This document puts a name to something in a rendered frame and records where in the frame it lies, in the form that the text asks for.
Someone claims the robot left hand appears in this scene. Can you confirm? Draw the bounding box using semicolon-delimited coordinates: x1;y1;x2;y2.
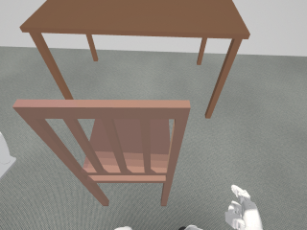
0;132;16;180

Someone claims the chair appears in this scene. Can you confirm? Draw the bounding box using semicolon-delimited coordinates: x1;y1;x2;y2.
12;99;191;207

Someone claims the table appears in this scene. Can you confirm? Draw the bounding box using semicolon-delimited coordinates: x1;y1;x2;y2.
19;0;250;119

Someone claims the robot right hand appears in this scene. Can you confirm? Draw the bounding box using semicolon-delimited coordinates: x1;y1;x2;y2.
224;185;263;230

